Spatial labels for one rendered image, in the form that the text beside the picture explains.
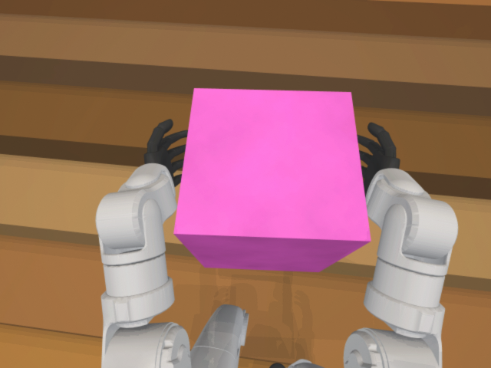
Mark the robot left thigh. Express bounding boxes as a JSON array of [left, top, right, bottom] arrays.
[[190, 304, 249, 368]]

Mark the left robot forearm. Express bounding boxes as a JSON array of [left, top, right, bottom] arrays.
[[96, 163, 177, 368]]

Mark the robot right upper arm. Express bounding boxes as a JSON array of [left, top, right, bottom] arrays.
[[344, 328, 439, 368]]

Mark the robot left hand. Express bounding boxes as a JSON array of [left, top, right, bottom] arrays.
[[144, 119, 188, 187]]

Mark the carton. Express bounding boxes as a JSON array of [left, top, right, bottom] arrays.
[[173, 88, 371, 272]]

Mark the robot left upper arm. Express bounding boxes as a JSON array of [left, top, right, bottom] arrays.
[[103, 322, 192, 368]]

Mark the right robot forearm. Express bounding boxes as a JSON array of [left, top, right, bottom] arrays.
[[364, 168, 458, 368]]

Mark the robot right hand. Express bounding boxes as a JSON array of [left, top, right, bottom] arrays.
[[357, 123, 400, 197]]

